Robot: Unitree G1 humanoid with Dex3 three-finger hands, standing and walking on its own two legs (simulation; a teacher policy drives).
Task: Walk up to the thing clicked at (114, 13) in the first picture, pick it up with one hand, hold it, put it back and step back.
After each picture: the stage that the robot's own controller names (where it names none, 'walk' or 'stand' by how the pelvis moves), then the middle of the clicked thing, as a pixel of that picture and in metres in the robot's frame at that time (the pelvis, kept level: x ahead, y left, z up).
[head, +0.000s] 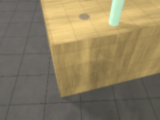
stand; (117, 6) +0.94 -0.23 -0.01
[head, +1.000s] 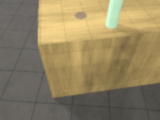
walk; (115, 7) +0.85 -0.15 +0.02
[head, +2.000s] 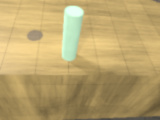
walk; (71, 36) +0.55 +0.06 +0.03
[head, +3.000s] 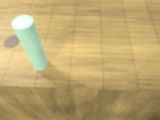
stand; (32, 46) +0.48 +0.23 +0.02
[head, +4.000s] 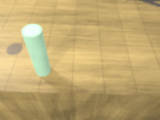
stand; (38, 53) +0.49 +0.19 -0.01
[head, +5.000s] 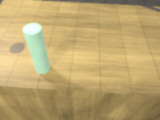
stand; (38, 51) +0.52 +0.21 -0.01
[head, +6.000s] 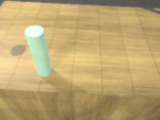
stand; (40, 53) +0.51 +0.19 -0.01
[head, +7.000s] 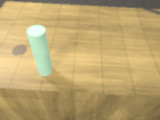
stand; (41, 53) +0.52 +0.19 -0.01
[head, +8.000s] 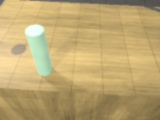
stand; (40, 53) +0.51 +0.19 -0.01
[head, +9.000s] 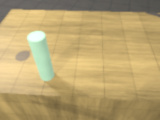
rise first; (42, 58) +0.50 +0.21 -0.01
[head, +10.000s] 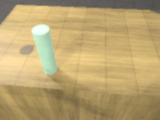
go down; (46, 52) +0.53 +0.20 +0.00
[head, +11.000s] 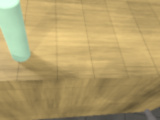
go down; (14, 32) +0.51 +0.19 +0.06
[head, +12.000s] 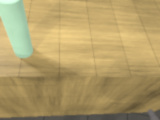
approach; (17, 29) +0.51 +0.19 +0.06
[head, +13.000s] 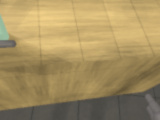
close; out of the picture +0.53 +0.22 +0.10
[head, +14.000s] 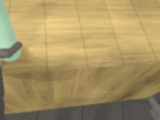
lift; out of the picture +0.48 +0.20 +0.09
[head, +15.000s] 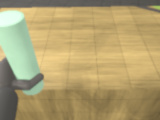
lift; (22, 59) +0.33 +0.17 +0.19
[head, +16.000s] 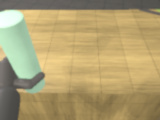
hold; (23, 58) +0.33 +0.17 +0.19
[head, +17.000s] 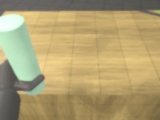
hold; (24, 61) +0.33 +0.17 +0.18
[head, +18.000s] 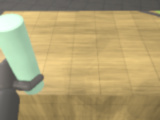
crouch; (23, 60) +0.33 +0.17 +0.18
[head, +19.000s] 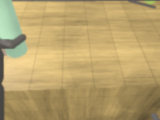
crouch; (5, 20) +0.46 +0.21 +0.21
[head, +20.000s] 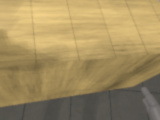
lower; out of the picture +0.53 +0.22 +0.09
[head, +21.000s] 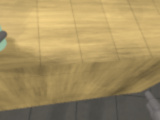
lower; out of the picture +0.51 +0.22 +0.09
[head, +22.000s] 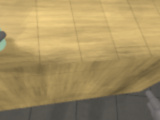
lower; out of the picture +0.51 +0.22 +0.10
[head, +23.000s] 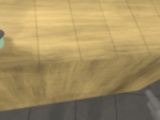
lower; out of the picture +0.52 +0.22 +0.10
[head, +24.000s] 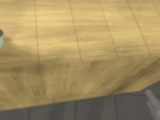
loosen; out of the picture +0.52 +0.22 +0.10
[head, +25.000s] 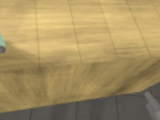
withdraw; out of the picture +0.51 +0.22 +0.09
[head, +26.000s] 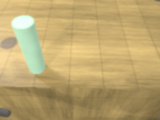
sink last; (31, 48) +0.48 +0.20 +0.04
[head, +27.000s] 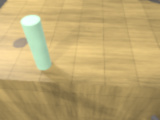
stand; (38, 45) +0.52 +0.22 +0.05
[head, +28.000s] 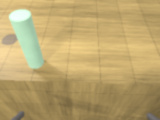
stand; (29, 42) +0.51 +0.22 +0.06
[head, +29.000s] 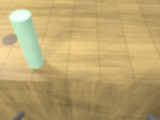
stand; (29, 42) +0.51 +0.22 +0.06
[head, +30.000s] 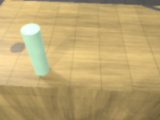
stand; (37, 52) +0.51 +0.21 +0.00
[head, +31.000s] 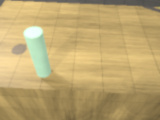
stand; (39, 54) +0.50 +0.19 -0.01
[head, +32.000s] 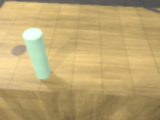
stand; (38, 56) +0.50 +0.20 -0.01
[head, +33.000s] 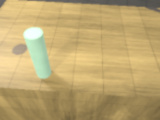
walk; (39, 55) +0.50 +0.19 -0.01
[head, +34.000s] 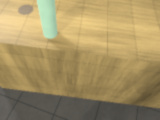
walk; (47, 13) +0.64 +0.17 +0.01
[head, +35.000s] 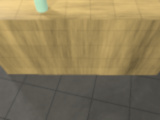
walk; out of the picture +0.88 +0.27 +0.02
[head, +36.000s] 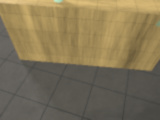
stand; out of the picture +1.14 +0.19 +0.01
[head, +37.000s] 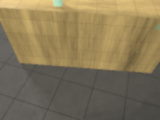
stand; out of the picture +1.11 +0.19 -0.01
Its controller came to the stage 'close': yes
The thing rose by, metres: 0.21
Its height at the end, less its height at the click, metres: +0.00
